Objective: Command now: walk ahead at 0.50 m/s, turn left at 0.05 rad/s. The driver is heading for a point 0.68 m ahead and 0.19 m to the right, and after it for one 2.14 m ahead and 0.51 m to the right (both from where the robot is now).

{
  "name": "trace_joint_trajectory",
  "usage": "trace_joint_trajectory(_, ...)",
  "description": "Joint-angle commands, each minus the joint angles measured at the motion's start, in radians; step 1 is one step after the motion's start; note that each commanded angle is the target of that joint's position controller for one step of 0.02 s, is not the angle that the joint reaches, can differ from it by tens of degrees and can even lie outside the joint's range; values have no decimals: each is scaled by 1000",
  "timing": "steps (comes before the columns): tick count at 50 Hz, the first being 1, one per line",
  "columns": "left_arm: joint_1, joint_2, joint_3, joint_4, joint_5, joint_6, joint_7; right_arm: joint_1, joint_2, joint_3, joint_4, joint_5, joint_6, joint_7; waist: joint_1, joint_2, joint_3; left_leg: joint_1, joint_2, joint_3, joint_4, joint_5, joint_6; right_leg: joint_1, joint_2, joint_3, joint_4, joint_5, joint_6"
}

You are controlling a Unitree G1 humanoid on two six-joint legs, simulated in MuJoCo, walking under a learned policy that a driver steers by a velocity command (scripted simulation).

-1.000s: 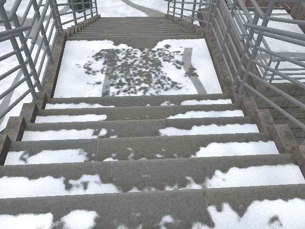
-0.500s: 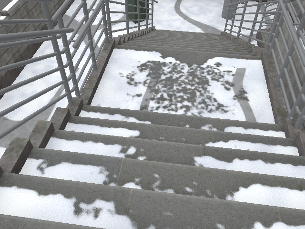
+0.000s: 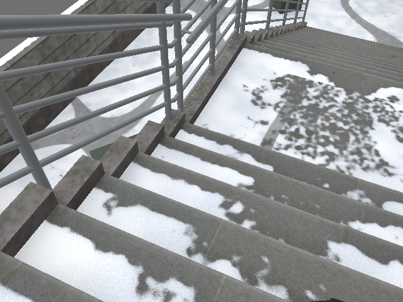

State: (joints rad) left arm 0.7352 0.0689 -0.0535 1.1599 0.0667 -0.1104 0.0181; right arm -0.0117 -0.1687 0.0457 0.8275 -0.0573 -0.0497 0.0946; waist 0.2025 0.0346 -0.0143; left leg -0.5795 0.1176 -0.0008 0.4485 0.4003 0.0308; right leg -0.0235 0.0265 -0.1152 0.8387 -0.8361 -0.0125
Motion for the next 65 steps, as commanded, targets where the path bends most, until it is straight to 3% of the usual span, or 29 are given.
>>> trace_joint_trajectory(1, 73, 184, 67, -10, -53, 72, 38, -166, -22, -20, -39, 127, -34, -68, 31, -11, 234, 132, -56, 76, -175, -15, -34, -100, -144, 202, 17, 813, -165)
trace_joint_trajectory(4, 42, 142, 83, 0, -71, 81, 48, 438, -181, -86, 180, 44, -38, -87, -223, 14, -58, 845, 53, 46, -109, 413, 10, -383, -21, 77, 698, 361, -125)
trace_joint_trajectory(5, 356, -83, -11, 83, 78, 45, -106, 748, -298, -129, 208, -42, -34, -18, -252, 252, -622, 1599, 322, -145, 323, 742, 431, -629, -55, 198, 1135, -11, -8)
trace_joint_trajectory(6, 99, 105, 43, -29, 40, 26, -153, 781, -254, -131, 228, -87, -15, -1, -369, 51, -538, 1549, 330, -228, 318, 642, 448, -863, -41, 227, 1258, -45, 10)
trace_joint_trajectory(7, -127, 140, 50, -173, -13, 2, -152, 640, -292, -146, 208, -62, -4, -7, -358, 92, -380, 1411, 411, -338, 130, 116, 443, -1150, -64, 188, 1217, 3, 14)
trace_joint_trajectory(8, -261, 214, 72, -182, -36, -6, -117, 529, -200, -123, 195, -48, -5, -12, -339, -86, -159, 1022, 366, -270, 7, -159, 360, -1097, -130, 177, 1088, 140, 0)
trace_joint_trajectory(10, -244, 152, 69, -173, -12, 6, -73, 383, -112, -82, 152, -59, -19, -18, -172, -71, 47, 406, 301, -111, -62, -61, 276, -766, -183, 210, 809, 347, -42)
trace_joint_trajectory(12, -282, 71, 63, -148, 29, 15, -75, 310, 14, -46, 101, -16, -73, -63, -140, -21, 123, 136, 169, 32, -221, -240, 218, -560, -214, 227, 293, 755, -92)
trace_joint_trajectory(15, -269, 74, 70, -148, 31, 27, -90, 429, -76, -73, 138, -41, -79, -53, -139, 33, 61, 272, 223, 7, -194, -166, 297, -599, -193, 220, 228, 771, -77)
trace_joint_trajectory(18, -375, 63, 54, -199, 39, 22, -105, 493, 32, -42, 183, -61, -81, -87, -207, -46, 112, 455, 231, 31, -76, -389, 229, -820, -251, 332, 31, 1092, -67)
trace_joint_trajectory(22, -540, 133, 59, -250, 21, 42, -107, 624, 24, -5, 252, -90, -82, -85, -243, -18, 141, 326, 189, 110, -14, -611, 179, -644, -211, 225, -123, 1368, -75)
trace_joint_trajectory(30, -819, 140, 53, -339, 59, 66, -93, 731, -71, -41, 317, -47, -35, -146, -367, -2, 278, 452, 263, 98, 153, -765, 62, -574, -184, 103, -451, 1154, -77)
trace_joint_trajectory(32, -787, 156, 69, -296, 54, 52, -85, 740, -104, -68, 326, -48, -9, -142, -356, -27, 233, 479, 251, 126, 263, -655, 43, -448, -151, 57, -506, 1075, -70)
trace_joint_trajectory(34, -391, 279, 139, -117, 9, 21, -78, 640, -148, -86, 307, -72, 13, -88, -166, -121, 56, 327, 137, 258, 640, -551, -3, 84, -57, -45, -558, 1249, -69)
trace_joint_trajectory(35, -207, 412, 189, -63, 18, 16, -76, 703, -92, -68, 329, -105, 21, -46, -109, -164, -104, 101, 73, 240, 870, -772, -66, 486, -118, 30, -375, 1469, -130)
trace_joint_trajectory(36, 48, 499, 207, 10, 24, 20, -79, 857, 46, -42, 314, -72, 11, 4, -121, -306, -459, -55, -22, 188, 1320, -1217, -120, 933, -280, 229, -108, 1813, -319)
trace_joint_trajectory(38, 102, 390, 195, 31, 5, 14, -67, 283, -92, -74, 79, 18, -59, -3, 86, -221, -166, -549, -40, 82, 1539, -1261, -84, 725, -349, 453, -347, 1186, -361)
trace_joint_trajectory(40, -136, 211, 133, -45, -2, 17, -93, 285, -95, -80, 70, -2, -83, -55, -84, -70, -19, -376, 53, -46, 1233, -1040, -25, 222, -331, 471, -369, 1009, -325)
trace_joint_trajectory(43, -404, 137, 79, -162, -38, -30, -100, 314, 18, -61, 97, -47, -67, -93, -241, 18, 156, -60, 74, -119, 714, -621, 26, -435, -297, 418, -514, 830, -344)
trace_joint_trajectory(47, -409, 203, 68, -211, 40, -28, -90, 429, -18, -45, 74, -57, -46, -57, -295, -67, 69, 240, -44, 10, 711, -377, -5, -784, -137, 344, -274, 813, -318)
trace_joint_trajectory(50, -163, 119, 48, -137, 15, -39, -35, 103, -68, -18, -14, -33, -46, -51, -91, 31, 79, -122, 12, -137, 153, 98, -50, -413, -102, 438, -60, 405, -255)
trace_joint_trajectory(53, -154, 203, 53, -163, 50, -20, -61, 61, -87, -22, -71, -18, -21, -52, -122, -69, 114, 272, -48, 1, 118, -30, -54, -709, -68, 486, -36, 260, -243)
trace_joint_trajectory(56, -168, 221, 60, -181, 10, -2, -58, 122, -146, -48, -64, -27, -11, -47, -176, -61, 149, 378, -54, 5, -115, -122, -8, -547, -66, 563, 111, 331, -205)
trace_joint_trajectory(58, -185, 268, 67, -160, 58, 22, -113, 506, -289, -128, 61, 5, -43, -62, -345, -23, -14, 785, 9, -10, -49, -44, 134, -605, -28, 509, 552, 660, -86)
trace_joint_trajectory(59, 162, 49, 44, -65, 24, 11, -140, 712, -353, -145, 156, -8, -51, -31, -240, 299, -353, 1277, 223, -153, 292, 627, 381, -848, 111, 254, 1097, 47, 13)
trace_joint_trajectory(61, -141, 198, 78, -244, -26, 24, -126, 674, -327, -138, 145, -36, -21, 16, -349, 136, -171, 1162, 345, -560, 75, -34, 421, -1378, 100, 223, 1418, 67, 31)
trace_joint_trajectory(63, -327, 192, 71, -279, -13, 23, -54, 523, -88, -64, 138, -14, -28, 7, -270, -63, 46, 674, 249, -488, -85, -587, 315, -1341, -38, 228, 1193, 416, -20)
trace_joint_trajectory(64, -484, 182, 92, -330, -54, 72, -2, 475, -71, -72, 166, 100, -12, -52, -206, -41, 81, 466, 295, -436, -110, -420, 282, -1140, -88, 156, 1029, 353, -39)
trace_joint_trajectory(65, -492, 128, 73, -340, -43, 105, 7, 495, -98, -67, 172, 86, -12, -72, -193, -48, 106, 317, 247, -420, -98, -376, 286, -1068, -89, 138, 1000, 342, -44)
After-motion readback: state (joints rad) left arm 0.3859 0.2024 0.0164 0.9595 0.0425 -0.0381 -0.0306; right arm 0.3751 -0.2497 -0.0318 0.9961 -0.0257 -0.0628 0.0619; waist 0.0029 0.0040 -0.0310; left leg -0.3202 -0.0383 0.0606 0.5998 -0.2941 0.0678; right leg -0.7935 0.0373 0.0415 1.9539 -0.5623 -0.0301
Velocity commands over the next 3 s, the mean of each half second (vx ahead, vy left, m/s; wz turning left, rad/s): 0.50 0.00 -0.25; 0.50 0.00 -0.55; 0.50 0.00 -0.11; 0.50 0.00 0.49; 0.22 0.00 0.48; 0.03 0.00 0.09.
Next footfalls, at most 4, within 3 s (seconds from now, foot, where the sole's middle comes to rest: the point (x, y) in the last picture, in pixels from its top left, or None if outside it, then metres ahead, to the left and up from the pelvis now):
0.08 left None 0.22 0.13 -0.85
0.68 right None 0.48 -0.23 -1.02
1.16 left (272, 272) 0.83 -0.14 -1.18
1.56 right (326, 277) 0.86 -0.37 -1.18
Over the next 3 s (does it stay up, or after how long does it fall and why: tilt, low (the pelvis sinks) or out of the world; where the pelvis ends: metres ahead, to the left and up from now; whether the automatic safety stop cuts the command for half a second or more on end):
stays up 1.33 -0.37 -0.73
